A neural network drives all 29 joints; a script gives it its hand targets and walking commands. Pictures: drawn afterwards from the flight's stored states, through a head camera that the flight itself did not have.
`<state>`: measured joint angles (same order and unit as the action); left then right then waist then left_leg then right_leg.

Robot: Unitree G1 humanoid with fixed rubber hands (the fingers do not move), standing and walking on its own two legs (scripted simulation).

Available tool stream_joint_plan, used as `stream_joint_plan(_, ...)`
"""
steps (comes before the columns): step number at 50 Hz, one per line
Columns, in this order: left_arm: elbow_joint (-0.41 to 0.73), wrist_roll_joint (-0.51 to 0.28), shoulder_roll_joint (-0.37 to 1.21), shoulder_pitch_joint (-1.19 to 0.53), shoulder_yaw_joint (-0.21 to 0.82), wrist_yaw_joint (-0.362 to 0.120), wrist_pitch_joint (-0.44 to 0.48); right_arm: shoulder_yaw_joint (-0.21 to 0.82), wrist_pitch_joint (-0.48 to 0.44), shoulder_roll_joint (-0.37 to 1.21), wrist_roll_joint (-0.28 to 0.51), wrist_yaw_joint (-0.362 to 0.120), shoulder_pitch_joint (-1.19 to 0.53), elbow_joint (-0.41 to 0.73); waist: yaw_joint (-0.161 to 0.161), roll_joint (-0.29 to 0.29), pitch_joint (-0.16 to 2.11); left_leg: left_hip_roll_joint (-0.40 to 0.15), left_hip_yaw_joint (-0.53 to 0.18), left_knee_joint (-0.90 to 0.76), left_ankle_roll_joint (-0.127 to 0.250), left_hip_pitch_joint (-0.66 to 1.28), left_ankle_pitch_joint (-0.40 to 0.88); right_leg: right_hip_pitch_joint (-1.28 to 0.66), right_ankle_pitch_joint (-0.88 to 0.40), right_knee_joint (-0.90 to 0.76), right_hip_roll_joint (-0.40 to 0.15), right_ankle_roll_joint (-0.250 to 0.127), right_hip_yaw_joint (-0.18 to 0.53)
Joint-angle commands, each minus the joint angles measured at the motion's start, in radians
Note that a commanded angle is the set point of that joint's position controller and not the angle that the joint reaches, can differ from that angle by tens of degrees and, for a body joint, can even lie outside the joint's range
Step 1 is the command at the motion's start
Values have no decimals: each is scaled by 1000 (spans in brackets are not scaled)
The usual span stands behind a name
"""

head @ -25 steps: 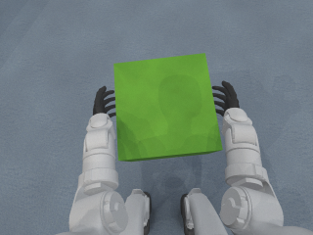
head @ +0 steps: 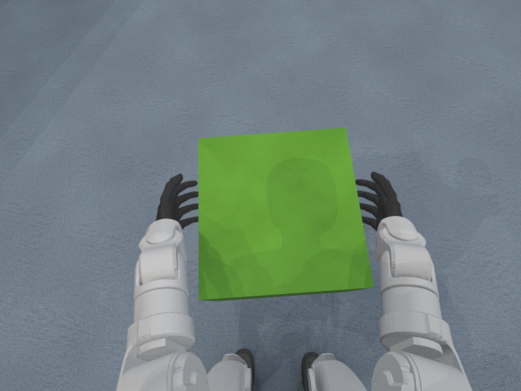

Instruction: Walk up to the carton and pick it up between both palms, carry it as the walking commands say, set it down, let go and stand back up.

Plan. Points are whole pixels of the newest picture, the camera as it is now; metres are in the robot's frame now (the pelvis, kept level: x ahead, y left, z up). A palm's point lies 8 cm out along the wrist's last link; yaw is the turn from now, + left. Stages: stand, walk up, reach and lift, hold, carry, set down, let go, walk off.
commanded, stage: reach and lift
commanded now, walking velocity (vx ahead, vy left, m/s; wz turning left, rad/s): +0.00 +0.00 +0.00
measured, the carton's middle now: (277, 220) +0.40 +0.00 -0.10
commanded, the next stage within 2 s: hold in 1.76 s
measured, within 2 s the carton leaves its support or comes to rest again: neither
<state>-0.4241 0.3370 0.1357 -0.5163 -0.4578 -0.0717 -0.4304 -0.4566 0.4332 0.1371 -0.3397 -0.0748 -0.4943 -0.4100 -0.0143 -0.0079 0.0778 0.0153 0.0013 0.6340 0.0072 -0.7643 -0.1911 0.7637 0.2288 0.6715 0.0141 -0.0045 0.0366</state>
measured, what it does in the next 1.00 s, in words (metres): stands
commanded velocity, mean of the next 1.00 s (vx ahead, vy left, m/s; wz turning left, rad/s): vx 0.00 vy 0.00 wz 0.00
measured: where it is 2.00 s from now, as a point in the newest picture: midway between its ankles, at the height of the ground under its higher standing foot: outside the picture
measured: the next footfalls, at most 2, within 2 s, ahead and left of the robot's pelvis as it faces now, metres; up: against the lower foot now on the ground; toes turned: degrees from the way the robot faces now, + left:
none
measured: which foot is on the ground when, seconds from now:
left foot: down 0.00-1.00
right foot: down 0.00-1.00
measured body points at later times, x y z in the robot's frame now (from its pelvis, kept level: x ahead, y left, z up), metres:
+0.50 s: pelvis +0.03 +0.00 +0.03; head +0.03 +0.00 +0.48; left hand +0.35 +0.18 +0.06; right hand +0.35 -0.17 +0.04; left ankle +0.06 +0.12 -0.71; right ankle +0.04 -0.12 -0.71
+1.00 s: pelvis +0.03 +0.00 +0.04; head -0.02 +0.00 +0.48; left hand +0.34 +0.17 +0.09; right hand +0.34 -0.17 +0.08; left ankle +0.06 +0.12 -0.71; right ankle +0.04 -0.12 -0.71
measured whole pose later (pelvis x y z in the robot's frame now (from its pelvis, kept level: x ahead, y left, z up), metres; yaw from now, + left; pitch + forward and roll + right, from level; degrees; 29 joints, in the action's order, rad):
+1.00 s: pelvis +0.03 +0.00 +0.04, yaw +0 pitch -7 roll +0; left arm -0.26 0.33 0.16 -0.30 -0.33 -0.04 -0.68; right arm -0.31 0.72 0.14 -0.33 -0.03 -0.29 -0.29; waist -0.01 0.00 0.00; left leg 0.01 -0.02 0.30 0.00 -0.04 -0.14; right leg 0.03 0.17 0.32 0.01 -0.01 0.03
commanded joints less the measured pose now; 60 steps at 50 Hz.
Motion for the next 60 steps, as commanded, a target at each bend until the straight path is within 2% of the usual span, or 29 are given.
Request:
stream_joint_plan(1, -83, -174, 887, -449, 585, -288, 6, 598, -16, 879, 188, -280, -501, -65, -8, -4, 549, 70, -39, -81, 21, 422, 190, -292, -157, -112, 76, -23, 18)
stream_joint_plan(13, -25, -194, 868, -335, 628, -265, -27, 654, 12, 873, 213, -244, -394, -8, -12, -4, 443, 68, -41, -190, 13, 590, 256, -491, -249, -238, 66, -11, 33)
stream_joint_plan(31, 47, -263, 869, -264, 676, -239, -169, 702, 142, 853, 278, -231, -365, 88, -11, 11, 209, 59, -48, -317, -6, 753, 186, -635, -158, -365, 60, -8, 30)
stream_joint_plan(41, 88, -274, 866, -246, 685, -240, -245, 710, 217, 849, 293, -225, -372, 147, -5, -3, 121, 59, -48, -363, -4, 798, 134, -686, -111, -417, 52, -7, 35)
stream_joint_plan(50, 92, -274, 871, -261, 686, -244, -253, 693, 236, 847, 293, -224, -386, 156, 9, 0, 101, 61, -47, -367, -4, 783, 95, -704, -97, -421, 52, -3, 31)
stream_joint_plan(60, 127, -281, 886, -221, 707, -227, -254, 711, 240, 829, 301, -227, -352, 196, 12, 13, 139, 62, -55, -365, -13, 797, 173, -722, -175, -411, 62, 0, 26)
